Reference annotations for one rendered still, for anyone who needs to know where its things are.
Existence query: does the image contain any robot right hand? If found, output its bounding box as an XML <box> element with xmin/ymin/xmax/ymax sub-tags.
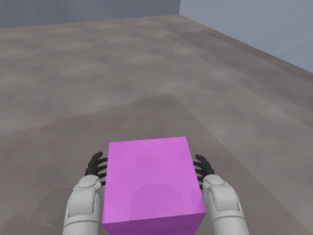
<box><xmin>193</xmin><ymin>154</ymin><xmax>214</xmax><ymax>190</ymax></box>

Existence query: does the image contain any left robot forearm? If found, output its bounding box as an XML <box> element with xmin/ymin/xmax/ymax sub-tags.
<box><xmin>63</xmin><ymin>174</ymin><xmax>103</xmax><ymax>235</ymax></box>

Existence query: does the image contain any robot left hand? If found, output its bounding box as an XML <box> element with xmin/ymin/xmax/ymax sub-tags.
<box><xmin>84</xmin><ymin>151</ymin><xmax>108</xmax><ymax>186</ymax></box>

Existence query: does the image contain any carton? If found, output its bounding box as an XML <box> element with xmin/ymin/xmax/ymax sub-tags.
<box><xmin>102</xmin><ymin>136</ymin><xmax>206</xmax><ymax>235</ymax></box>

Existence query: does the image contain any right robot forearm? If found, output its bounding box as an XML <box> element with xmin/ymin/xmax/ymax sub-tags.
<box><xmin>202</xmin><ymin>174</ymin><xmax>249</xmax><ymax>235</ymax></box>

